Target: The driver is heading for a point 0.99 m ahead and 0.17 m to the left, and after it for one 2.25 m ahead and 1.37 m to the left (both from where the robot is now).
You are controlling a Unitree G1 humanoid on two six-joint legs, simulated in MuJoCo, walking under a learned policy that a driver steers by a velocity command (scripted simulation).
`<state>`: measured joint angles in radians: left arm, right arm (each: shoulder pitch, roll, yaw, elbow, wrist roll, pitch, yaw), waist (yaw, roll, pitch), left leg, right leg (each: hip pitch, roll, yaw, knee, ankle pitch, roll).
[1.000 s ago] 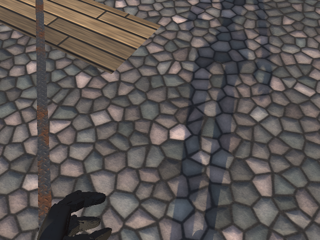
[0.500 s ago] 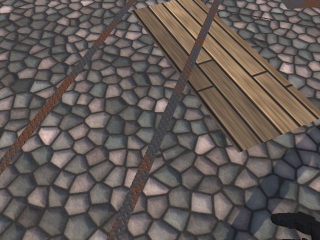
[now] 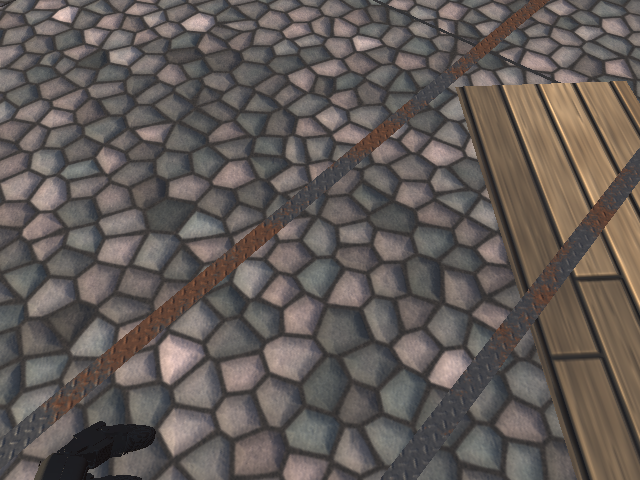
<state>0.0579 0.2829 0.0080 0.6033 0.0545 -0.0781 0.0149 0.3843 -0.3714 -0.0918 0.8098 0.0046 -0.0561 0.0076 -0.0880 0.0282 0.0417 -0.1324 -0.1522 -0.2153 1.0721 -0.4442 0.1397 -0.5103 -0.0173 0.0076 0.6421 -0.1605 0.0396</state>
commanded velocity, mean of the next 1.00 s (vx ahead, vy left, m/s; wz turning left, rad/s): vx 0.84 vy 0.00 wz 0.26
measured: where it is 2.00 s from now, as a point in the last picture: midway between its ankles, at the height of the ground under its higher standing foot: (215, 256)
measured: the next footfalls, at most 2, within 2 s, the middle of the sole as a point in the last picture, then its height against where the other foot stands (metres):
left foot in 0.38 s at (252, 454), level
right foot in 0.82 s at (271, 258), level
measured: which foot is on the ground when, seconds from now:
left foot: up 0.00-0.36, down 0.38-0.82, up 0.84-1.00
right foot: down 0.00-0.40, up 0.42-0.80, down 0.82-1.00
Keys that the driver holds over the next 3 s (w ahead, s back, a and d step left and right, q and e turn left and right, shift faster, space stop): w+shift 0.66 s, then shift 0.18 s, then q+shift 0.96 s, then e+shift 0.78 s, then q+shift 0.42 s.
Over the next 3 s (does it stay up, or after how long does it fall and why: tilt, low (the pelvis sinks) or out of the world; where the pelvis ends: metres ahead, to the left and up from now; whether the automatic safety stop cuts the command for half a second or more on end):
stays up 1.07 0.21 0.02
